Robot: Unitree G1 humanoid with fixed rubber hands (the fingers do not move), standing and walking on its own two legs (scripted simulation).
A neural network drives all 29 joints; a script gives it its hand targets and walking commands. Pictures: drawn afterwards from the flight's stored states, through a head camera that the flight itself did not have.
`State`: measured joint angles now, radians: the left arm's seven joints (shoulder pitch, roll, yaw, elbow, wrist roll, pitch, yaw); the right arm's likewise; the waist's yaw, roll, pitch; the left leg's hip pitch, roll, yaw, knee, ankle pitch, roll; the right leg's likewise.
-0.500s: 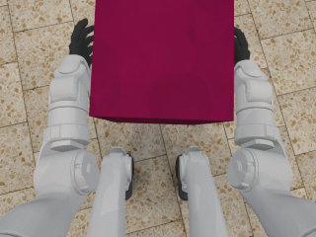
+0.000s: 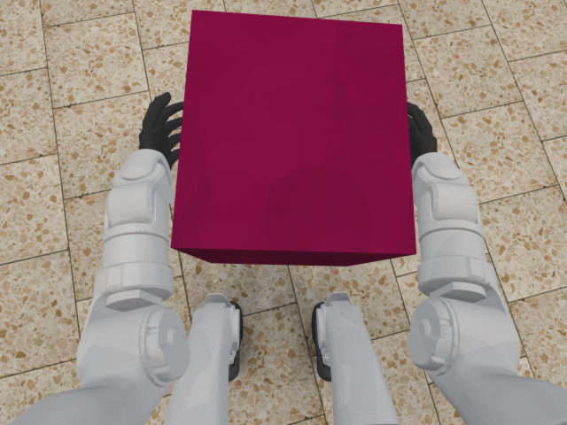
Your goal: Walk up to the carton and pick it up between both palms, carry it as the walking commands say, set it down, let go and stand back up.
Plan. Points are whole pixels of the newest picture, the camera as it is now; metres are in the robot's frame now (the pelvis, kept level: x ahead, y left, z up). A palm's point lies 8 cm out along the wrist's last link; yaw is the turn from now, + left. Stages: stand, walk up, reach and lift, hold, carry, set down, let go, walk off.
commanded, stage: reach and lift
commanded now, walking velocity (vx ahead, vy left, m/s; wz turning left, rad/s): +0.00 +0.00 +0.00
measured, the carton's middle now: (287, 167) +0.46 -0.02 -0.13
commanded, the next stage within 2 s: none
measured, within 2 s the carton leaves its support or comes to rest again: neither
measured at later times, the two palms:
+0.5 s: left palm (133, 148) +0.43 +0.16 +0.02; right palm (448, 152) +0.43 -0.20 +0.01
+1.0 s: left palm (89, 140) +0.41 +0.17 +0.10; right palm (487, 141) +0.41 -0.19 +0.09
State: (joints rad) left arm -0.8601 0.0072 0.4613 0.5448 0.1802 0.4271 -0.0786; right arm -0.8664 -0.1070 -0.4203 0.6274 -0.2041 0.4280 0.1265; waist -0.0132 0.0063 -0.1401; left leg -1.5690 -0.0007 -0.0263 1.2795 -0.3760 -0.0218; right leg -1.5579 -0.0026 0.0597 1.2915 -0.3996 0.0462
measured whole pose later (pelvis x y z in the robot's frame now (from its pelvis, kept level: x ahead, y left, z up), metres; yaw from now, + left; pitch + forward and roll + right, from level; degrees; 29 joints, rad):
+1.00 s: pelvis +0.04 +0.00 +0.12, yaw +0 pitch +19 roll +0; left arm -0.52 -0.10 0.42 0.41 0.22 0.41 -0.11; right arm -0.56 -0.03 -0.39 0.52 -0.26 0.44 0.18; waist -0.01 0.01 -0.04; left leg -0.80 0.00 -0.03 0.71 -0.23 -0.01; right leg -0.78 -0.02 0.05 0.70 -0.25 0.04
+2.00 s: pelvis +0.06 -0.01 +0.16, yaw +0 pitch -4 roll +0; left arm -0.22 -0.11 0.27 0.11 0.19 0.63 -0.10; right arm -0.26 0.01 -0.23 0.21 -0.21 0.65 0.13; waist -0.01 0.00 0.08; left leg -0.08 0.02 -0.03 0.27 -0.11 -0.03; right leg -0.07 -0.01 0.03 0.28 -0.13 0.02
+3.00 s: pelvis +0.07 +0.00 +0.17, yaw +0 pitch -6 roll +0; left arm -0.15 -0.13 0.25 0.02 0.19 0.68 -0.09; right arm -0.19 0.02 -0.20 0.11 -0.21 0.72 0.12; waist -0.01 0.00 0.10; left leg -0.02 0.01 -0.03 0.23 -0.11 -0.02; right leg -0.01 -0.03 0.04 0.24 -0.13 0.03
